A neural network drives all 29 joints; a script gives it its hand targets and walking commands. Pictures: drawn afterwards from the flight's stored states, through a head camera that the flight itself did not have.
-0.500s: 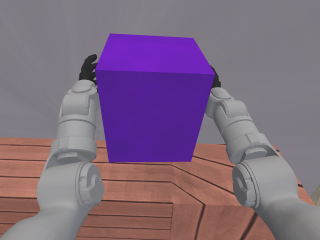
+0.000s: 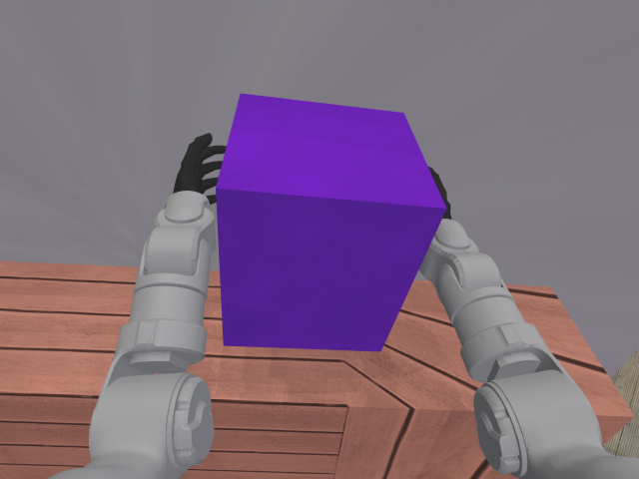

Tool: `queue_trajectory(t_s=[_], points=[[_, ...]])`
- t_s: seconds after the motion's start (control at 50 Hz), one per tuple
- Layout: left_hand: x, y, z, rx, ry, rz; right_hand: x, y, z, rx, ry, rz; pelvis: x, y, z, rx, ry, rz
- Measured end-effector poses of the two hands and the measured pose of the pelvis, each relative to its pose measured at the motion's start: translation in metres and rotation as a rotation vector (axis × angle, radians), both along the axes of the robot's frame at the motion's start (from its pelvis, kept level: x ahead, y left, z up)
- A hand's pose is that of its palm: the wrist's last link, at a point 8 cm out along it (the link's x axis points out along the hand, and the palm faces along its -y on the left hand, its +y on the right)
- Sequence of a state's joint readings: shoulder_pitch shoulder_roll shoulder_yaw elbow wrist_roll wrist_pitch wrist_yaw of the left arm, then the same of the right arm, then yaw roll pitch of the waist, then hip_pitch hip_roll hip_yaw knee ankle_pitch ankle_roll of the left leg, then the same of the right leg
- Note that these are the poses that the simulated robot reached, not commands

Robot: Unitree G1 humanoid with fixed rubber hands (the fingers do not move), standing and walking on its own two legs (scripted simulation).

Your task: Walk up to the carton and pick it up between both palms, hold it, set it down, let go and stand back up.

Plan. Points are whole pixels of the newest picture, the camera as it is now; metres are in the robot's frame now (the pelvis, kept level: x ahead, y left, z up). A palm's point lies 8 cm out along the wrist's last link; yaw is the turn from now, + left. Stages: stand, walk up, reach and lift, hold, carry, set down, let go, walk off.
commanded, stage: set down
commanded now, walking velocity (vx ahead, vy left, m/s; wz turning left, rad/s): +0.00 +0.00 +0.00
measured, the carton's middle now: (313, 228) +0.39 -0.03 +0.17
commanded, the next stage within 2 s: none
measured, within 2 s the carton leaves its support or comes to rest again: neither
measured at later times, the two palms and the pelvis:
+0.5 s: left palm (193, 212) +0.42 +0.12 +0.19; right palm (423, 237) +0.37 -0.17 +0.16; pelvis +0.01 +0.01 +0.00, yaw +0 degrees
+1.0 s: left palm (209, 225) +0.43 +0.11 +0.16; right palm (427, 251) +0.37 -0.19 +0.14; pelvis +0.01 +0.01 +0.00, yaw -1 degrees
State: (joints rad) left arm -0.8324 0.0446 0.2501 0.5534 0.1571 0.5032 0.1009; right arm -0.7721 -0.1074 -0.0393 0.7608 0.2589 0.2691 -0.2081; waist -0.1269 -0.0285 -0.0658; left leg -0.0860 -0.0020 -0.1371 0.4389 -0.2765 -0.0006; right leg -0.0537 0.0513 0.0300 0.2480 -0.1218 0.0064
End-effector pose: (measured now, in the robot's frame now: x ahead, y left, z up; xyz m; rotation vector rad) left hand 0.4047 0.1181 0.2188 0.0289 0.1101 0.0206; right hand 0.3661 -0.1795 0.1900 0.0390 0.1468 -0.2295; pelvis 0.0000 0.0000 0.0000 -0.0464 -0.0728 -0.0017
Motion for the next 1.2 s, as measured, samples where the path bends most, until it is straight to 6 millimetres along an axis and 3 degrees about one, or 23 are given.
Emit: queue_trajectory(t_s=[0.48,1.2], points=[[0.011,0.004,-0.027,0.002,0.054,-0.014,0.004,0.005,-0.025,0.007,0.049,-0.019,0.006,0.01,0.0,0.003,0.022,-0.007],[0.031,-0.013,-0.071,0.003,0.121,-0.058,0.011,-0.01,-0.061,0.004,0.111,-0.063,0.017,0.01,0.0,0.006,0.092,-0.015]])
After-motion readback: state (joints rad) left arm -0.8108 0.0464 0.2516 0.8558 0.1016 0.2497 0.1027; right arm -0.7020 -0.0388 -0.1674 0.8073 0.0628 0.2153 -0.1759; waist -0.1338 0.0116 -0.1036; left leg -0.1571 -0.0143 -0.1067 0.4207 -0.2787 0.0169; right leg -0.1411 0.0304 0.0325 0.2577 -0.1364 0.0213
